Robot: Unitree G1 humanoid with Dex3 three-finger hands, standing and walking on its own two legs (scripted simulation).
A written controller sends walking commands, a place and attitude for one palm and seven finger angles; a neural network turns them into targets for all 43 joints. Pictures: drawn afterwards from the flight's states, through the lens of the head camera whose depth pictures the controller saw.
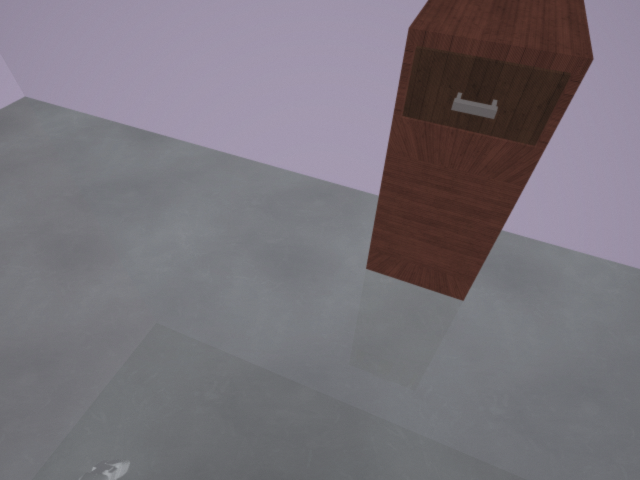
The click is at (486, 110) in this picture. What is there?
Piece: drawer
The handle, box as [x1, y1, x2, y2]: [451, 92, 497, 118]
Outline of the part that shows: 453,101 451,109 491,118 494,117 497,108 495,105 497,100 493,99 491,105 463,100 460,98 461,93 459,92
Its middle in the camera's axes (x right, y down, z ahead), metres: +0.37 -0.32 +0.92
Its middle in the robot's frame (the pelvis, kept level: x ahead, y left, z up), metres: +0.93 -0.33 +0.02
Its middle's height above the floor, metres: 0.79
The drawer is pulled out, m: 0.00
